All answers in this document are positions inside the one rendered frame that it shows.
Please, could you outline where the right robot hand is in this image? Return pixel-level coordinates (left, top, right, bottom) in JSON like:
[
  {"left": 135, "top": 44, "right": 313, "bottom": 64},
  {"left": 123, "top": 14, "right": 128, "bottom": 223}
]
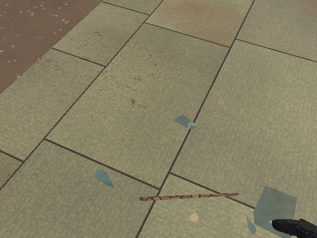
[{"left": 271, "top": 218, "right": 317, "bottom": 238}]

